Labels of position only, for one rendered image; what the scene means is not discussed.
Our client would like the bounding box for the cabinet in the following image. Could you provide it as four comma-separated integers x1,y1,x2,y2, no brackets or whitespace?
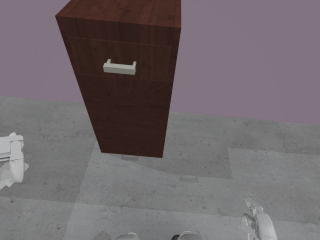
55,0,182,158

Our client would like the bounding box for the robot left hand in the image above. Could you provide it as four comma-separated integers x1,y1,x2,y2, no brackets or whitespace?
0,132,29,190

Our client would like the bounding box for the drawer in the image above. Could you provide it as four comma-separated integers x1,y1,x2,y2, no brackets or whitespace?
69,36,172,82

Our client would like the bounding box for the robot right hand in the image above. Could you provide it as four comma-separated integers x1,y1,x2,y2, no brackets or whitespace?
237,196,278,240

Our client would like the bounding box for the robot right shin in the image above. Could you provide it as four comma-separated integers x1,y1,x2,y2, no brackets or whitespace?
179,231,192,238

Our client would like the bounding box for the handle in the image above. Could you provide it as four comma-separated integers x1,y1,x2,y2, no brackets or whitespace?
103,59,137,75

